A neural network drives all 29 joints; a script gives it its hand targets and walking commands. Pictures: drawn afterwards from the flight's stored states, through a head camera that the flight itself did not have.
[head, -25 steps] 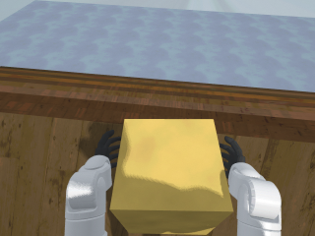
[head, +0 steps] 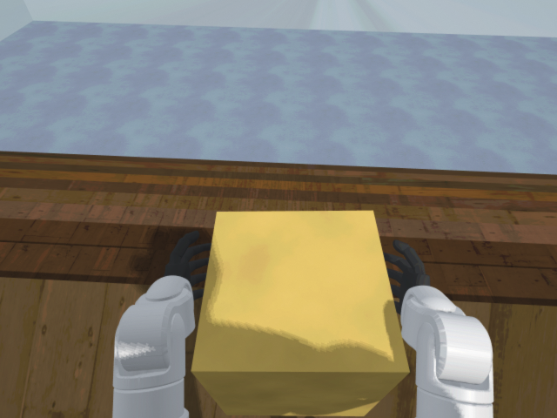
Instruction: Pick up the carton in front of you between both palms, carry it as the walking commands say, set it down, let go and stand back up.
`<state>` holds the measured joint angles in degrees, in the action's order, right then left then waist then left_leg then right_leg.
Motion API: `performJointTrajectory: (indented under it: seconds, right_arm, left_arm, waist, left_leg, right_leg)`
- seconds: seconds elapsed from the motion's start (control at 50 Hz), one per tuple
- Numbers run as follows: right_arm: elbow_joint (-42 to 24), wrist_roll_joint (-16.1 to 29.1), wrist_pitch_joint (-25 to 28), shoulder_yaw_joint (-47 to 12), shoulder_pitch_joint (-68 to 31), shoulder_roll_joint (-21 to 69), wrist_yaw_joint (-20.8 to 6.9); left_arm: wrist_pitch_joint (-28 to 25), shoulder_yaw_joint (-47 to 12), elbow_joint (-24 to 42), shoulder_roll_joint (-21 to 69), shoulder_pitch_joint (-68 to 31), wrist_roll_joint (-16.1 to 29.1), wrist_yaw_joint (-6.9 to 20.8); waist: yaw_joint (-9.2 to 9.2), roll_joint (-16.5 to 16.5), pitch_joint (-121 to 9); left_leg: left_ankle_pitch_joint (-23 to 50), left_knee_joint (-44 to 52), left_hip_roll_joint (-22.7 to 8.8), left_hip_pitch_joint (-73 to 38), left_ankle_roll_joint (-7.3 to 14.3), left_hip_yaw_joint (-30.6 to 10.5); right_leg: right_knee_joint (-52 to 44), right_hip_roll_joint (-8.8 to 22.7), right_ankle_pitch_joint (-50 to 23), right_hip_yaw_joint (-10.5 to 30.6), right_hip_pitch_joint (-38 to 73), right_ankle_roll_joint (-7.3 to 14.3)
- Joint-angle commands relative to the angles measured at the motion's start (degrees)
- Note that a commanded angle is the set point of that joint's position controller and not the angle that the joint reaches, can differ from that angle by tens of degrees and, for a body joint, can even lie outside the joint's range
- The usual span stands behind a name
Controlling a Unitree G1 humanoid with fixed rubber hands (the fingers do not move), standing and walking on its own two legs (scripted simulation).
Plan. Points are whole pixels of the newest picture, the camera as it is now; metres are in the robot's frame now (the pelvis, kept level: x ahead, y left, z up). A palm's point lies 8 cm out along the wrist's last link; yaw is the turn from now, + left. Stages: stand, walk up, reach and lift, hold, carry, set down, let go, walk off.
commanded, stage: carry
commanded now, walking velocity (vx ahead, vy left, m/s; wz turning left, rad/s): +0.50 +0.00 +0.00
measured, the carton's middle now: (294, 320) +0.26 -0.01 +0.01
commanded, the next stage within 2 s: none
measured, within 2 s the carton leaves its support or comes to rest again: neither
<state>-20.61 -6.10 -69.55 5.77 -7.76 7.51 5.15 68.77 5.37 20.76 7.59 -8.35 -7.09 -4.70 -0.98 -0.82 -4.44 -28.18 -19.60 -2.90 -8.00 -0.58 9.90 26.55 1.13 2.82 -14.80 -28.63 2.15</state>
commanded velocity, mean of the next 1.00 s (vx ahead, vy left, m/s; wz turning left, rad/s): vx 0.50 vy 0.00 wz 0.00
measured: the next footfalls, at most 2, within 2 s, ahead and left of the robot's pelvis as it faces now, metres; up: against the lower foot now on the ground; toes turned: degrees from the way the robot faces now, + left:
left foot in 0.52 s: +0.53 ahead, +0.08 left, +0.00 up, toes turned +6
right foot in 1.00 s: +0.67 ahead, -0.07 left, +0.00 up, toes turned +1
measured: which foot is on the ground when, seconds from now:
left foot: down 0.00-0.04, up 0.06-0.50, down 0.52-1.00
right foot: down 0.00-0.54, up 0.56-0.98, down 1.00-1.00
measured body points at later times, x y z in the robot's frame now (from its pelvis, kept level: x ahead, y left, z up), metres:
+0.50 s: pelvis +0.33 +0.00 +0.00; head +0.33 +0.01 +0.45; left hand +0.66 +0.15 +0.12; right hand +0.65 -0.16 +0.11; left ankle +0.48 +0.08 -0.71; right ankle +0.15 -0.07 -0.72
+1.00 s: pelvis +0.61 +0.01 -0.01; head +0.66 +0.01 +0.44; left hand +0.99 +0.17 +0.11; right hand +1.00 -0.13 +0.10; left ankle +0.50 +0.06 -0.69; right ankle +0.63 -0.07 -0.71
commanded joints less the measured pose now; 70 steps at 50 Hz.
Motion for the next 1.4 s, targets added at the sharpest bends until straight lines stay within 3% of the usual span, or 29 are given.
performJointTrajectory:
  seconds: [0.0, 0.02, 0.04, 0.1, 0.16, 0.3, 0.42, 0.48, 0.5, 0.52, 0.54, 0.56, 0.62, 0.88, 0.94, 0.96, 0.98, 1.0, 1.02, 1.04, 1.08, 1.14, 1.2, 1.26, 1.3, 1.32, 1.34, 1.36, 1.38]
  right_arm:
    - [-4.3, 23.3, 0.5, -40.4, -27.0, 49.3, -16.2]
    - [-5.5, 23.4, 0.3, -41.2, -27.0, 50.0, -16.1]
    - [-4.2, 22.9, 0.8, -41.0, -27.0, 49.9, -16.0]
    - [-3.5, 23.0, 2.8, -41.5, -26.8, 54.4, -15.8]
    - [-2.3, 22.0, 4.4, -42.2, -24.5, 56.0, -15.0]
    - [-2.8, 21.7, 5.0, -43.7, -30.4, 50.1, -13.0]
    - [3.5, 23.2, 2.7, -39.7, -45.3, 40.0, -11.2]
    - [10.7, 24.3, 1.8, -35.2, -52.5, 37.9, -10.5]
    - [13.4, 24.6, 1.6, -33.8, -54.4, 37.5, -10.4]
    - [16.1, 24.9, 1.5, -31.8, -56.3, 37.1, -10.3]
    - [17.3, 25.6, 1.8, -30.8, -60.7, 37.8, -10.4]
    - [18.5, 26.9, 1.8, -31.1, -64.3, 41.0, -10.6]
    - [17.5, 31.1, 3.0, -32.0, -76.3, 50.0, -11.6]
    - [19.1, 27.4, 3.0, -28.2, -74.9, 55.9, -11.8]
    - [17.8, 26.5, 2.3, -30.0, -71.0, 55.1, -11.4]
    - [17.4, 26.1, 2.2, -30.7, -71.5, 54.4, -11.3]
    - [17.2, 25.9, 2.1, -31.2, -71.1, 53.3, -11.1]
    - [15.9, 24.6, 1.5, -32.0, -68.9, 54.0, -10.8]
    - [16.7, 22.3, 1.4, -30.9, -67.5, 52.9, -10.4]
    - [16.1, 20.5, 1.6, -29.3, -66.8, 51.0, -9.9]
    - [16.2, 18.0, 2.6, -27.3, -66.2, 49.1, -9.1]
    - [15.8, 16.6, 3.8, -26.9, -64.1, 47.2, -8.3]
    - [16.6, 16.2, 4.4, -27.5, -63.5, 45.2, -7.7]
    - [18.7, 15.6, 3.9, -26.8, -61.5, 43.9, -7.6]
    - [20.2, 16.3, 3.2, -27.3, -61.6, 43.6, -8.4]
    - [21.0, 17.3, 2.9, -27.5, -61.5, 43.9, -9.1]
    - [21.4, 19.2, 2.4, -27.8, -62.1, 44.2, -10.0]
    - [24.4, 21.1, 1.8, -27.7, -63.6, 44.5, -10.6]
    - [26.4, 24.0, 1.2, -28.6, -67.0, 45.7, -11.2]
  left_arm:
    - [0.0, -40.4, 0.8, 53.0, -22.1, 22.3, 13.9]
    - [-0.7, -39.7, -1.6, 52.7, -21.7, 21.9, 14.4]
    - [-0.9, -40.6, -1.2, 54.2, -21.4, 23.4, 14.8]
    - [-2.2, -42.4, 1.3, 57.8, -24.8, 25.1, 15.2]
    - [-3.1, -43.2, 1.8, 57.5, -24.2, 25.9, 15.7]
    - [-3.6, -42.8, 0.0, 49.8, -27.6, 26.2, 15.7]
    - [-2.1, -38.5, -6.9, 39.9, -42.5, 25.1, 12.3]
    - [-0.9, -35.6, -12.8, 39.1, -50.9, 25.7, 10.8]
    - [-0.6, -34.5, -14.3, 39.0, -54.1, 25.7, 10.4]
    - [-0.2, -33.1, -16.6, 39.4, -57.3, 26.0, 10.2]
    - [-0.1, -31.6, -19.0, 41.2, -59.4, 26.0, 10.1]
    - [-0.3, -30.8, -20.1, 43.0, -63.5, 26.1, 9.7]
    - [-1.1, -29.3, -22.4, 49.8, -70.1, 27.5, 9.2]
    - [-2.0, -29.4, -22.5, 58.4, -71.4, 26.0, 8.5]
    - [-1.3, -30.0, -21.6, 57.5, -66.9, 25.6, 9.5]
    - [-1.2, -29.9, -21.8, 57.5, -64.6, 25.6, 10.0]
    - [-1.1, -29.4, -21.7, 56.5, -63.0, 25.9, 10.7]
    - [-1.0, -29.5, -22.4, 55.1, -61.3, 25.8, 11.2]
    - [-0.9, -30.9, -22.0, 55.8, -63.3, 27.2, 11.9]
    - [-0.9, -32.7, -20.9, 57.5, -65.2, 29.4, 12.8]
    - [-1.7, -36.0, -17.8, 59.1, -70.8, 33.5, 13.9]
    - [-3.0, -38.2, -16.2, 60.4, -74.9, 37.0, 14.3]
    - [-3.3, -36.7, -17.4, 58.4, -72.4, 37.1, 13.8]
    - [-3.5, -34.2, -23.3, 56.1, -65.3, 35.0, 13.9]
    - [-3.4, -32.0, -28.1, 55.6, -62.0, 32.6, 14.4]
    - [-3.0, -31.4, -29.2, 55.3, -63.2, 31.5, 14.2]
    - [-2.5, -29.4, -29.9, 54.9, -63.6, 29.5, 13.8]
    - [-1.3, -27.0, -31.8, 51.7, -63.4, 26.8, 12.9]
    - [-0.3, -24.1, -33.3, 48.4, -61.6, 23.9, 11.6]
  waist:
    - [3.05, 0.6, -18.4]
    - [2.52, 17.7, -22.2]
    - [2.07, 12.8, -20.0]
    - [1.71, 2.0, -17.8]
    - [1.98, 4.7, -17.7]
    - [3.31, 7.9, -9.9]
    - [3.61, 9.2, -5.9]
    - [-1.27, 5.9, -12.3]
    - [-3.08, 1.5, -16.8]
    - [-3.29, -6.4, -20.5]
    - [-4.02, -20.8, -26.0]
    - [-2.97, -16.4, -26.1]
    - [-1.52, -2.4, -23.3]
    - [-2.74, -8.0, -24.2]
    - [3.46, -6.1, -27.3]
    - [8.88, -2.4, -26.6]
    - [14.23, 6.2, -24.3]
    - [9.86, 21.2, -20.5]
    - [6.66, 19.9, -21.6]
    - [8.98, 12.4, -20.7]
    - [8.35, 0.5, -18.6]
    - [6.63, 2.0, -20.4]
    - [9.04, -0.6, -17.6]
    - [7.30, 7.9, -15.5]
    - [-5.80, 8.4, -23.1]
    - [-13.20, -0.3, -20.5]
    - [-13.59, -7.9, -12.6]
    - [-7.55, -9.5, -10.1]
    - [-2.08, -7.8, -12.4]
  left_leg:
    - [38.8, -33.6, -4.9, 18.2, 1.5, 2.8]
    - [9.2, -50.8, 4.7, 37.4, -0.5, -1.8]
    - [2.9, -57.8, 2.8, 42.6, 1.1, -8.4]
    - [9.0, -54.1, -3.4, 43.3, 3.5, -10.4]
    - [12.1, -47.0, -3.2, 42.2, 2.5, -7.7]
    - [20.5, -28.6, -2.1, 49.5, 1.6, -2.4]
    - [25.7, -17.5, 0.7, 42.9, 5.6, 0.4]
    - [22.0, -11.9, 6.1, 23.7, 6.7, 3.9]
    - [18.3, -10.5, 4.4, 13.4, 6.0, 0.5]
    - [16.9, -7.4, -9.7, 6.5, 8.5, -21.9]
    - [18.4, 1.0, -18.9, -5.8, 17.2, -45.7]
    - [20.0, -0.4, -19.2, -6.3, 17.8, -42.9]
    - [36.2, -5.1, -13.8, 2.5, 13.7, -27.1]
    - [64.0, -13.5, -6.9, -1.9, 12.0, -8.6]
    - [73.0, -30.3, -8.8, 3.6, 9.9, -6.6]
    - [72.9, -39.7, -6.6, 14.7, 7.8, -2.7]
    - [53.0, -54.3, -1.2, 28.1, 6.5, -2.0]
    - [2.8, -62.8, 9.2, 47.3, 3.8, -3.6]
    - [-4.0, -64.1, 8.1, 60.4, 4.1, -10.5]
    - [-4.5, -61.5, 5.6, 65.8, 3.8, -14.4]
    - [-5.1, -50.9, 3.4, 64.6, 2.6, -16.4]
    - [12.0, -47.8, 3.0, 55.2, 3.2, -11.9]
    - [45.3, -22.7, 6.2, 45.1, 3.4, -5.7]
    - [57.3, -11.4, 9.2, 17.5, 3.2, -1.0]
    - [56.3, -16.4, 6.4, 2.7, 6.0, -2.6]
    - [54.3, -8.8, 4.2, -2.7, 8.7, -2.8]
    - [49.3, -2.5, -1.0, -1.7, 11.9, -9.3]
    - [72.7, -19.0, -6.2, -7.8, 10.1, -16.9]
    - [67.7, -19.1, -11.4, -8.1, 12.2, -28.5]
  right_leg:
    - [-2.4, 8.5, 12.7, 14.3, 35.7, 1.6]
    - [-12.0, 22.9, 21.0, 43.9, 47.1, 11.7]
    - [-15.2, 24.1, 14.5, 44.0, 44.8, 12.3]
    - [-11.3, 18.8, -2.8, 27.3, 34.9, 7.9]
    - [-12.5, 16.0, -0.9, 19.2, 31.5, 6.1]
    - [-12.5, 12.5, -6.9, 11.9, 31.8, 7.3]
    - [-7.4, 11.9, -14.4, 8.4, 29.6, 7.1]
    - [10.8, 9.4, -27.7, 2.9, 27.5, 3.4]
    - [23.6, 6.5, -19.5, 2.9, 22.5, 2.0]
    - [38.3, 2.1, -3.6, 4.2, 12.8, 0.5]
    - [52.5, -7.6, 26.1, 10.5, -4.2, -0.7]
    - [58.5, -3.6, 26.0, 17.4, -8.4, 1.2]
    - [51.2, 0.7, 20.2, 17.4, -9.5, 2.4]
    - [17.4, -3.6, 8.7, 7.8, -7.0, 1.4]
    - [25.1, -3.4, 8.7, 9.2, 0.8, 3.5]
    - [16.3, -4.8, 6.2, 8.5, 14.0, 4.4]
    - [7.2, -3.8, -9.5, 13.0, 26.3, 5.3]
    - [6.5, 4.7, -40.4, 30.6, 36.9, 10.7]
    - [7.8, 11.0, -40.0, 41.9, 47.7, 16.3]
    - [10.2, 13.2, -33.4, 44.2, 49.2, 17.7]
    - [11.6, 13.1, -24.1, 44.2, 41.6, 15.9]
    - [12.5, 11.6, -24.3, 37.5, 33.8, 14.3]
    - [21.0, 0.0, -4.1, 24.8, 24.2, 9.2]
    - [25.9, -3.1, 10.2, 17.2, 5.6, 7.9]
    - [48.0, 2.0, -13.8, 13.2, 4.2, 4.5]
    - [67.0, -0.2, -14.3, 10.4, -0.9, 1.2]
    - [84.8, -7.0, 25.1, 10.0, -8.9, 0.2]
    - [84.0, -8.4, 37.3, 16.1, -24.7, 0.9]
    - [73.7, -4.5, 30.6, 21.0, -28.0, 0.7]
